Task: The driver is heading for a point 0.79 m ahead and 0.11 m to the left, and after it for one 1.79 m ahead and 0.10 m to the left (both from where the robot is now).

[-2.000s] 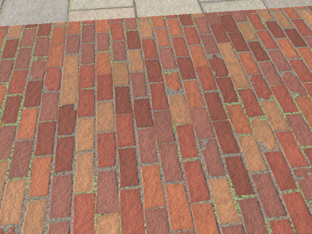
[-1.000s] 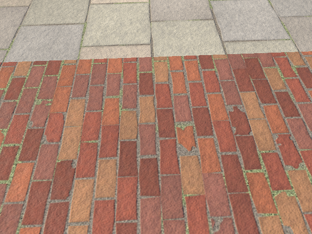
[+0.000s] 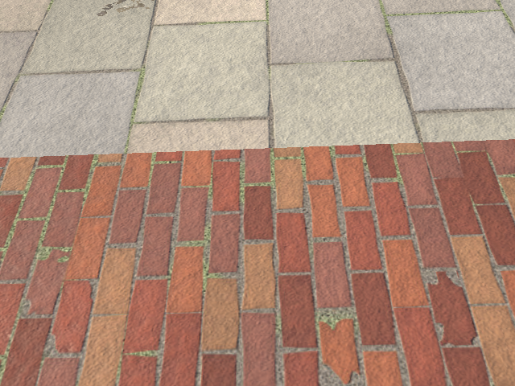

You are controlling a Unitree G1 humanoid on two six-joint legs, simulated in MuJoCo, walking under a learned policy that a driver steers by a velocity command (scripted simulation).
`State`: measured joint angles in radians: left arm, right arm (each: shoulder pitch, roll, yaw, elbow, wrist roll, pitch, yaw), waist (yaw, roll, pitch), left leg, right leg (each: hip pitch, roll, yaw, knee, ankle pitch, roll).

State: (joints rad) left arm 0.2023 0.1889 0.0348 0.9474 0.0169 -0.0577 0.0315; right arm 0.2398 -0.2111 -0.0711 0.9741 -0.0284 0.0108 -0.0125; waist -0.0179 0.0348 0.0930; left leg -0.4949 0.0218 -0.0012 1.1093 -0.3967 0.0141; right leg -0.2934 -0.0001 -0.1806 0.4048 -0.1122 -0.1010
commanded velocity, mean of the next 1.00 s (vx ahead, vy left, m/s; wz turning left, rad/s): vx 0.07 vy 0.00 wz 0.11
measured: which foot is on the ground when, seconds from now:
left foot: up 0.00-0.28, down 0.30-0.74, up 0.76-0.98, down 1.00-1.00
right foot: down 0.00-0.30, up 0.32-0.68, down 0.70-1.00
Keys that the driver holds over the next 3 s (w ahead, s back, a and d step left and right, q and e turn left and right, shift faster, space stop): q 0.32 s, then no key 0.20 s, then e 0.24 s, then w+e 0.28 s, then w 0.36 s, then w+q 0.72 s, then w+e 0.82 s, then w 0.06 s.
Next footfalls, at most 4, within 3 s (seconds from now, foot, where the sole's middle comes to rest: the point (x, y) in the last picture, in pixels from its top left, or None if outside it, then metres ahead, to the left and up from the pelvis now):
0.30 left None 0.03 0.13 -0.78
0.70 right None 0.06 -0.07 -0.78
1.00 left None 0.04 0.15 -0.78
1.44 right None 0.32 -0.08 -0.78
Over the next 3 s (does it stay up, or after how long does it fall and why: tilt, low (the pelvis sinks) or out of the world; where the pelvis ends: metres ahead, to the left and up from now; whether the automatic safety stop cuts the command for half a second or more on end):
stays up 1.05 0.11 0.00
